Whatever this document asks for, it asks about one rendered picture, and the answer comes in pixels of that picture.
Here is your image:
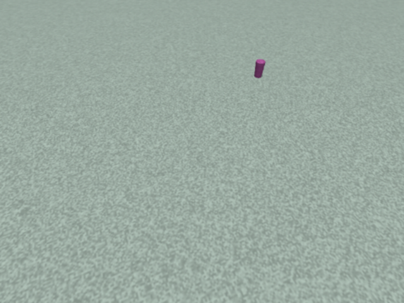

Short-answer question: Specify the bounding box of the cup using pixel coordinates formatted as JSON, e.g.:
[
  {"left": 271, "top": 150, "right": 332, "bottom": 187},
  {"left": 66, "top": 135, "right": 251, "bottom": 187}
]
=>
[{"left": 254, "top": 59, "right": 265, "bottom": 78}]

